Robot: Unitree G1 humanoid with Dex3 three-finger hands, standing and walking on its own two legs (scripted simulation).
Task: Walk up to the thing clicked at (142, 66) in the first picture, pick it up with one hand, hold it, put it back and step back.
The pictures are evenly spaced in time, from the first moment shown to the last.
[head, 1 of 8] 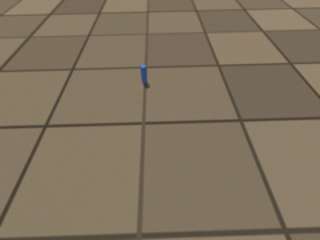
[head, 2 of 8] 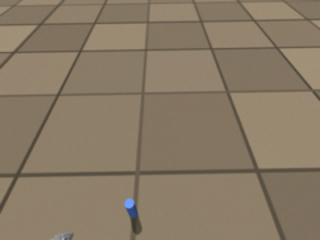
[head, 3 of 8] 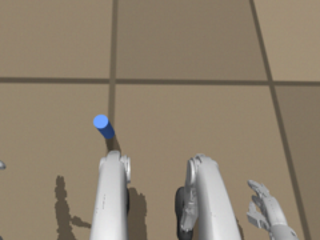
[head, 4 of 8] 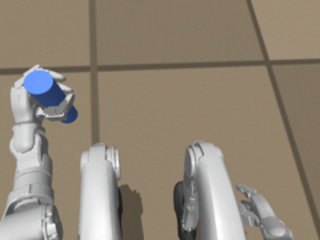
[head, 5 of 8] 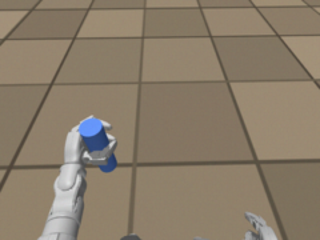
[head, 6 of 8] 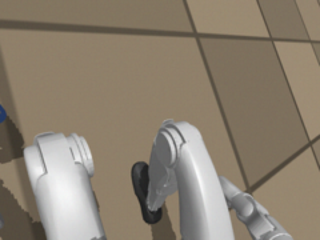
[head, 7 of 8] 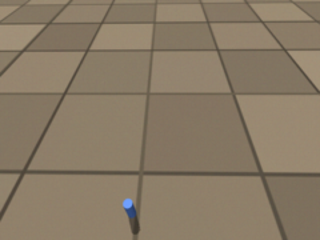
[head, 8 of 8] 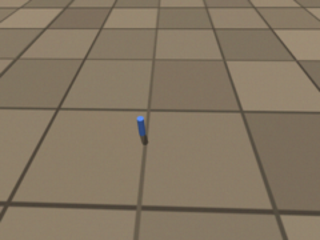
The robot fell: no
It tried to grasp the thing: yes
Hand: left
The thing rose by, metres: 0.68
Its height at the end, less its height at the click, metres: +0.00
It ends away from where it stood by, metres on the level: 0.03
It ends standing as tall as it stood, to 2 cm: yes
